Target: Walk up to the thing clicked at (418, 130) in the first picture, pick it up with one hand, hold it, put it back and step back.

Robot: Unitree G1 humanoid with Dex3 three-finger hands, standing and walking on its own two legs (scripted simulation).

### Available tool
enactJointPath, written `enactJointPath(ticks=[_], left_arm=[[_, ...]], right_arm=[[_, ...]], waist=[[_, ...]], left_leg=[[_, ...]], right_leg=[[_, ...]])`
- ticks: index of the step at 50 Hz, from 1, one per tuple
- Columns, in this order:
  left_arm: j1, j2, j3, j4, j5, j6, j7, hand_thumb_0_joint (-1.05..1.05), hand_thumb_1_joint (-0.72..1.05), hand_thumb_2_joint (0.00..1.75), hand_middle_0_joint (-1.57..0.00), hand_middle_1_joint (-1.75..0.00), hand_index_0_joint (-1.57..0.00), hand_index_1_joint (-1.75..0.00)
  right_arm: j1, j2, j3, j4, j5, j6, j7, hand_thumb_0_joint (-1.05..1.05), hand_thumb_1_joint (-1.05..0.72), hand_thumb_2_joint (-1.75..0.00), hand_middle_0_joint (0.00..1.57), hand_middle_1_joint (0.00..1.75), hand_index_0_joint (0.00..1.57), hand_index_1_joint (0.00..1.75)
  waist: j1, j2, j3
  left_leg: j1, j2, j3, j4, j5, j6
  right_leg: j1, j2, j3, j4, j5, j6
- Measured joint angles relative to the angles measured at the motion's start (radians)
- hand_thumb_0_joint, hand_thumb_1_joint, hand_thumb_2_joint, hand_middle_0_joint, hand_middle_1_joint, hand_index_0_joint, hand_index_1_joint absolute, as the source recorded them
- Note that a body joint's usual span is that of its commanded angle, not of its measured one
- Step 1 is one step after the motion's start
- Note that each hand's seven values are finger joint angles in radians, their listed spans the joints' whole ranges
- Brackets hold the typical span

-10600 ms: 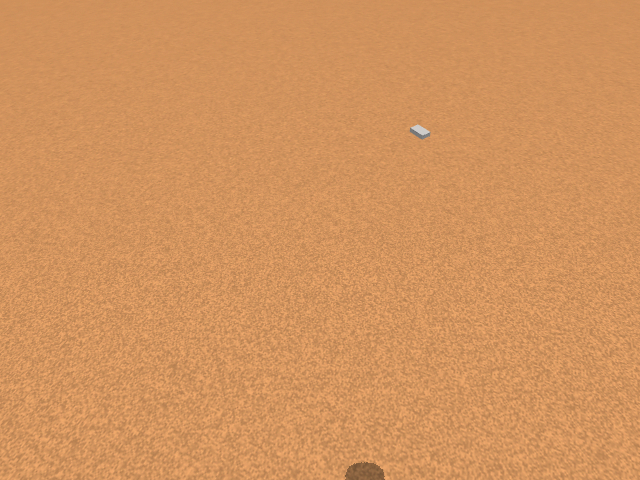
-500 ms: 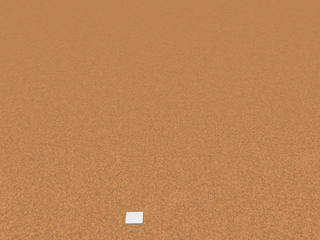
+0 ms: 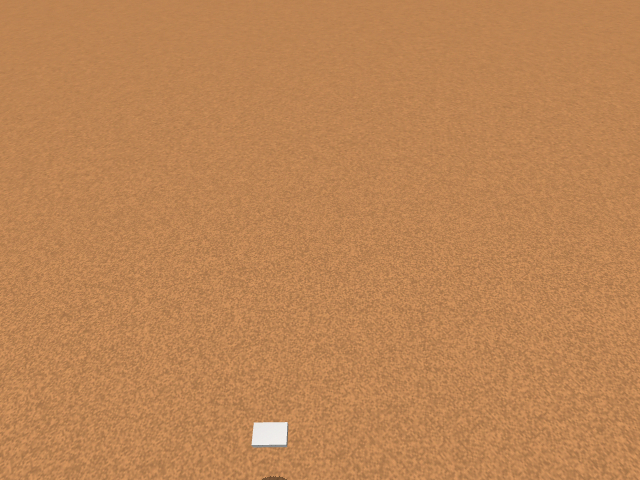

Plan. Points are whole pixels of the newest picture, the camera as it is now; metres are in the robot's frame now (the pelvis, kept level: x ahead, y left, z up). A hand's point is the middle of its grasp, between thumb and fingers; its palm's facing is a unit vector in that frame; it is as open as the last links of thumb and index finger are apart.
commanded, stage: stand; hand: left
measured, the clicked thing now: (270, 434) +0.40 +0.20 -0.77
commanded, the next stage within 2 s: walk up in 1.36 s
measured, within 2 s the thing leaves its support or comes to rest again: neither
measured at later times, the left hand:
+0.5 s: hand out of the picture +0.08 +0.26 -0.16, palm faces -0.03 -0.94 -0.35, open 7.3 cm
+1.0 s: hand out of the picture +0.07 +0.25 -0.16, palm faces -0.03 -0.94 -0.35, open 7.3 cm
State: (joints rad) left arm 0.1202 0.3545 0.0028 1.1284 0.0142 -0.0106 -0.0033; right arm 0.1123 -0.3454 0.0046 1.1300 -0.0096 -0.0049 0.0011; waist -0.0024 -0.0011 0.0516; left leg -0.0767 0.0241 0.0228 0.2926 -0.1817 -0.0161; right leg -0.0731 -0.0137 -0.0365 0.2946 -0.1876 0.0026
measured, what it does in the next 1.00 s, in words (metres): stands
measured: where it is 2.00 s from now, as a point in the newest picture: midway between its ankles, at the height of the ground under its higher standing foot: outside the picture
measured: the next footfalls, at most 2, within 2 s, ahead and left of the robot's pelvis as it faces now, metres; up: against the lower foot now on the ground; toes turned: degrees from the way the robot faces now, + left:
right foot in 1.66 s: +0.02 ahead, -0.19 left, +0.00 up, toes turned -1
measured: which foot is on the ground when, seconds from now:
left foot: down 0.00-1.00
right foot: down 0.00-1.00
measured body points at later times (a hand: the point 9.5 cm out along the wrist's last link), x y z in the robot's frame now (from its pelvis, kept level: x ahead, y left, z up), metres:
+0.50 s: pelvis +0.00 +0.00 +0.00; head +0.01 +0.00 +0.45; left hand +0.08 +0.30 -0.13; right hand +0.08 -0.30 -0.13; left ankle -0.01 +0.13 -0.75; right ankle -0.02 -0.12 -0.75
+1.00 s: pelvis +0.00 +0.00 +0.00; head +0.01 +0.00 +0.45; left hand +0.08 +0.30 -0.13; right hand +0.07 -0.30 -0.13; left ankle -0.01 +0.13 -0.75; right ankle -0.02 -0.12 -0.75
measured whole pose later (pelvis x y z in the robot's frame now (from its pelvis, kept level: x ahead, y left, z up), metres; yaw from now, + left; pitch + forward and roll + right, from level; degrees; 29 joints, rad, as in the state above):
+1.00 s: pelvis +0.00 +0.00 +0.00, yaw +0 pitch -2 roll +0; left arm 0.12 0.35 0.00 1.13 0.01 -0.01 0.00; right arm 0.11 -0.35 0.01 1.13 -0.01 -0.01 0.00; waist 0.00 0.00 0.05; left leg -0.07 0.03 0.03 0.29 -0.19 -0.02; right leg -0.07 -0.01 -0.03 0.30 -0.19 0.00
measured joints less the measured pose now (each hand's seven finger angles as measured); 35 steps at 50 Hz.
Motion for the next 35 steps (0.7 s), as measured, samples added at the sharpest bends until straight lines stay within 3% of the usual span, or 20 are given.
enactJointPath(ticks=[35], left_arm=[[-0.003,0.000,0.000,-0.003,-0.001,0.001,0.000,0.00,0.91,0.90,-0.21,-0.30,-0.21,-0.30]], right_arm=[[-0.001,-0.001,0.000,-0.003,0.000,-0.001,-0.001,0.00,-0.90,-0.90,0.20,0.30,0.21,0.30]], waist=[[0.000,0.001,0.000]], left_leg=[[0.003,0.002,0.003,0.001,-0.005,-0.001]], right_leg=[[0.002,0.002,0.003,0.002,-0.004,-0.001]])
